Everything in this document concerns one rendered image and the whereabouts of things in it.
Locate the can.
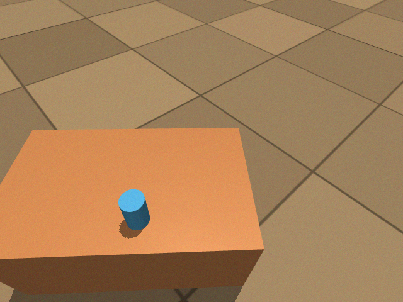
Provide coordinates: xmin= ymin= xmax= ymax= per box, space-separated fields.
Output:
xmin=118 ymin=189 xmax=150 ymax=230

